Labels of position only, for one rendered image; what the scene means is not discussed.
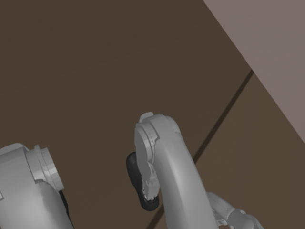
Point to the right robot hand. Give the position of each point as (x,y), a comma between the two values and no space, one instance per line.
(221,208)

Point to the right robot arm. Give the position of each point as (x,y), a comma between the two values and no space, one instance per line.
(238,219)

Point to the right robot foot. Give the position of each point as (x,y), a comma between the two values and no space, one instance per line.
(136,180)

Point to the left robot foot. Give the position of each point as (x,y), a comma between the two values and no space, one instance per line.
(65,203)

